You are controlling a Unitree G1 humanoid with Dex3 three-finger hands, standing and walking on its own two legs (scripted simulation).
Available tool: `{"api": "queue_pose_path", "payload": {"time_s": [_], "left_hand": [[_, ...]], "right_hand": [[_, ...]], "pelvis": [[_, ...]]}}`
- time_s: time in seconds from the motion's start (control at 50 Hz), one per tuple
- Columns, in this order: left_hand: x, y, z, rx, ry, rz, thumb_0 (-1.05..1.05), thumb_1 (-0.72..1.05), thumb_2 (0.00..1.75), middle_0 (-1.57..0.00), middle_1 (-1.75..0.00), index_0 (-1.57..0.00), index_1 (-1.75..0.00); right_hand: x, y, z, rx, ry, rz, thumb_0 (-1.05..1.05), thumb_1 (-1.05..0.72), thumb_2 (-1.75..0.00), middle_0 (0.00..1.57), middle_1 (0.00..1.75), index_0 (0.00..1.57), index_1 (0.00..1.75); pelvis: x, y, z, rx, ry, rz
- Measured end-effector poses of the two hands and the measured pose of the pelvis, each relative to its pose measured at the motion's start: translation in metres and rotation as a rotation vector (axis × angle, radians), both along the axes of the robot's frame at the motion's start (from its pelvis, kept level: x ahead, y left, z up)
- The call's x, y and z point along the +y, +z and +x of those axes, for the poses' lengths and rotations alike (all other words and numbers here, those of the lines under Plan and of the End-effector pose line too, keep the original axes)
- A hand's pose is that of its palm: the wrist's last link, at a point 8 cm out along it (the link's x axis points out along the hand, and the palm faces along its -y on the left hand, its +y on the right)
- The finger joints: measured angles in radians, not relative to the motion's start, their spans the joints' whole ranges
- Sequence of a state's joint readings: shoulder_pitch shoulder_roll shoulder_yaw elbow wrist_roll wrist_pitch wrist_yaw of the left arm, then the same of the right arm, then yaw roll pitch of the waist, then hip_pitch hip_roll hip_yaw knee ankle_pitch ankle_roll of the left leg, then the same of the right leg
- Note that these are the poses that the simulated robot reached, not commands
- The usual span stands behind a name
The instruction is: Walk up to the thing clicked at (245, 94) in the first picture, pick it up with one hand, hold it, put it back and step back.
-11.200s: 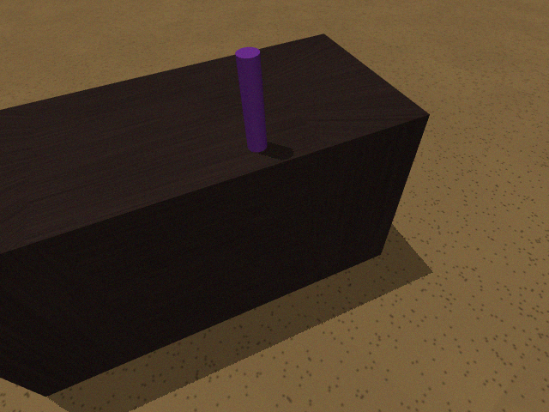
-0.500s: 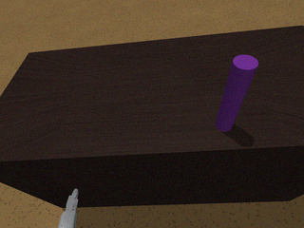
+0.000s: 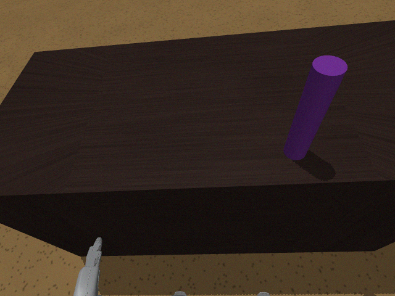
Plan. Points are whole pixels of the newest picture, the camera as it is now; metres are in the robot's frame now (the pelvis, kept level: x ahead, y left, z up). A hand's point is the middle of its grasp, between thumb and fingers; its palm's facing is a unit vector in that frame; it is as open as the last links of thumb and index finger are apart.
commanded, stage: approach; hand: right
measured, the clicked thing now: (308, 117) +0.45 -0.17 +0.09
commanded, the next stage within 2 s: close in in 0.08 s
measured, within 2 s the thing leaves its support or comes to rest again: neither
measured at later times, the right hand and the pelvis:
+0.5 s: hand (322, 136) +0.44 -0.21 +0.04, palm faces +0.02 +1.00 +0.07, open 17.7 cm; pelvis -0.01 -0.01 -0.02, yaw +2 degrees
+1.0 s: hand (300, 136) +0.44 -0.17 +0.03, palm faces +0.07 +1.00 +0.05, open 17.7 cm; pelvis -0.01 +0.01 -0.03, yaw +2 degrees
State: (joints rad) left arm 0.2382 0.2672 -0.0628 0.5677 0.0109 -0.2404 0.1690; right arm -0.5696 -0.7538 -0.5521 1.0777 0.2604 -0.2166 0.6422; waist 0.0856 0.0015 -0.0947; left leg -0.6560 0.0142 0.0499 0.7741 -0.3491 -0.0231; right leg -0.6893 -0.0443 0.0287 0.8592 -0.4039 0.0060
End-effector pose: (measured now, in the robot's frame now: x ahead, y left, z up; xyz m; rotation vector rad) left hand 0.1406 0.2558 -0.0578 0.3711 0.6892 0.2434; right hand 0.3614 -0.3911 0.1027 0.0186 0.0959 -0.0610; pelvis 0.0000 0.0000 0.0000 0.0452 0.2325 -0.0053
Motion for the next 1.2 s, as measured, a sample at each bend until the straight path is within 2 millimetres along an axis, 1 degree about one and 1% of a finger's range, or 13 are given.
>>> {"api": "queue_pose_path", "payload": {"time_s": [0.08,0.16,0.22,0.28,0.38,0.44,0.52,0.6,0.7,0.78,0.94,1.12,1.2], "left_hand": [[-0.004,0.015,0.009,-0.082,-0.014,0.004,-0.02,-0.52,0.04,-0.07,-0.06,-0.07,-0.05],[-0.007,0.027,0.005,-0.122,-0.02,0.014,-0.01,-0.52,0.03,-0.07,-0.06,-0.07,-0.05],[-0.005,0.022,-0.007,-0.093,-0.007,0.022,-0.01,-0.52,0.03,-0.07,-0.06,-0.07,-0.05],[-0.001,0.013,-0.022,-0.044,0.022,0.029,-0.01,-0.52,0.03,-0.07,-0.06,-0.07,-0.05],[0.006,0.003,-0.034,-0.003,0.063,0.025,-0.01,-0.53,0.04,-0.07,-0.06,-0.08,-0.05],[0.009,0.011,-0.028,-0.046,0.067,0.025,-0.02,-0.53,0.04,-0.07,-0.06,-0.07,-0.05],[0.005,0.029,-0.016,-0.134,0.035,0.008,-0.02,-0.54,0.04,-0.07,-0.06,-0.07,-0.05],[0.001,0.035,-0.016,-0.167,0.008,-0.013,-0.01,-0.53,0.04,-0.06,-0.06,-0.07,-0.05],[0.004,0.017,-0.032,-0.089,0.015,-0.033,-0.01,-0.52,0.03,-0.06,-0.06,-0.07,-0.05],[0.009,0.007,-0.037,-0.051,0.023,-0.033,-0.01,-0.52,0.03,-0.06,-0.06,-0.07,-0.05],[0.019,0.022,-0.031,-0.11,0.039,-0.028,-0.02,-0.56,0.07,-0.06,-0.05,-0.05,-0.05],[0.008,0.015,-0.02,-0.103,0.018,-0.067,-0.02,-0.57,0.07,-0.06,-0.04,-0.05,-0.06],[0.001,0.012,-0.017,-0.09,0.001,-0.077,-0.02,-0.57,0.07,-0.06,-0.05,-0.05,-0.06]], "right_hand": [[0.031,-0.024,0.012,0.011,0.051,0.046,-0.01,0.58,-0.05,0.04,0.05,0.05,0.04],[0.058,-0.051,0.025,0.011,0.058,0.089,-0.01,0.58,-0.05,0.04,0.05,0.05,0.04],[0.072,-0.071,0.034,0.007,0.053,0.079,-0.01,0.59,-0.06,0.04,0.05,0.05,0.05],[0.082,-0.082,0.043,-0.013,0.048,0.048,-0.01,0.59,-0.06,0.04,0.05,0.05,0.05],[0.101,-0.08,0.052,-0.059,0.035,0.041,-0.02,0.6,-0.06,0.03,0.05,0.04,0.05],[0.115,-0.072,0.054,-0.062,0.037,0.043,-0.02,0.61,-0.06,0.03,0.06,0.04,0.05],[0.131,-0.069,0.051,-0.038,0.031,0.055,-0.01,0.61,-0.06,0.03,0.06,0.04,0.05],[0.133,-0.072,0.044,-0.031,0.001,0.046,-0.01,0.61,-0.05,0.03,0.06,0.04,0.05],[0.132,-0.08,0.039,-0.047,-0.018,0.009,-0.01,0.61,-0.05,0.03,0.06,0.04,0.05],[0.144,-0.078,0.045,-0.073,0.001,-0.004,-0.01,0.61,-0.05,0.03,0.06,0.04,0.05],[0.169,-0.069,0.054,-0.05,0.006,0.03,-0.01,0.6,-0.04,0.05,0.04,0.05,0.04],[0.17,-0.085,0.052,-0.035,-0.013,0.009,-0.01,0.61,-0.01,0.1,0.03,0.1,0.02],[0.171,-0.084,0.059,-0.055,-0.003,0.004,-0.01,0.61,0.0,0.15,0.04,0.15,0.03]], "pelvis": [[-0.001,-0.002,-0.001,0.003,0.002,-0.004],[-0.001,-0.005,-0.001,0.012,0.01,-0.007],[0.0,-0.012,-0.004,0.035,0.019,-0.005],[-0.002,-0.019,-0.007,0.057,0.03,0.0],[-0.006,-0.025,-0.009,0.069,0.041,0.007],[-0.008,-0.024,-0.009,0.054,0.043,0.005],[-0.006,-0.021,-0.009,0.038,0.041,-0.003],[-0.002,-0.022,-0.012,0.029,0.037,-0.011],[0.002,-0.029,-0.019,0.042,0.031,-0.014],[0.004,-0.033,-0.023,0.054,0.029,-0.014],[0.008,-0.028,-0.016,0.043,0.036,-0.018],[0.01,-0.031,-0.013,0.05,0.032,-0.022],[0.009,-0.033,-0.012,0.061,0.027,-0.02]]}}
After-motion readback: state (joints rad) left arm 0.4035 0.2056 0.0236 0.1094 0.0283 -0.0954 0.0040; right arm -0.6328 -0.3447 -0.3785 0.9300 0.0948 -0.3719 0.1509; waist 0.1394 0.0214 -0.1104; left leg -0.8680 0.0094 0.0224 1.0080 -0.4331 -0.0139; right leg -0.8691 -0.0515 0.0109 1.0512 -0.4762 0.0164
